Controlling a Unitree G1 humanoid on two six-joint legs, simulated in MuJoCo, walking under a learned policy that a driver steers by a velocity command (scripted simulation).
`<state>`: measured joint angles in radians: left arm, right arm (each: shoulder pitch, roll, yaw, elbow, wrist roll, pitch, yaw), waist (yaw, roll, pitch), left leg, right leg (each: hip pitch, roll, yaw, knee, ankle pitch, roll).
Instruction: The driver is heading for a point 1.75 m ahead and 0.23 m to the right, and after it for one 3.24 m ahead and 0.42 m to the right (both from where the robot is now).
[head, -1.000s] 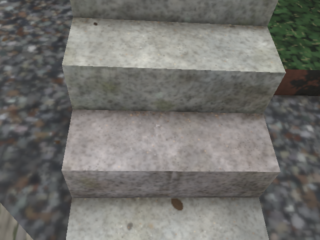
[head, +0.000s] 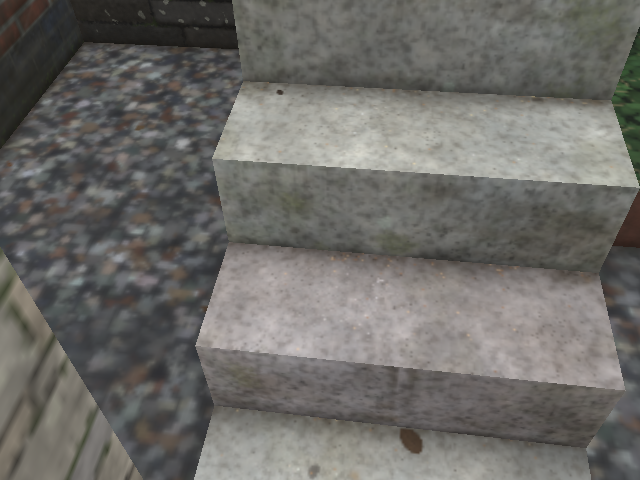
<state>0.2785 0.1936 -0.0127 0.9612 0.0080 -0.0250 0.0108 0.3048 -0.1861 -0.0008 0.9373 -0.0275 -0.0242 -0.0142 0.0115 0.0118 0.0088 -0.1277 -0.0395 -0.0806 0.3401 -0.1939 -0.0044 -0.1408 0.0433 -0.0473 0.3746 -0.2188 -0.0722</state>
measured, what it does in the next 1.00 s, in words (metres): stands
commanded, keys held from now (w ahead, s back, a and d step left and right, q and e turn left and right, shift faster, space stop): no key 0.62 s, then w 0.38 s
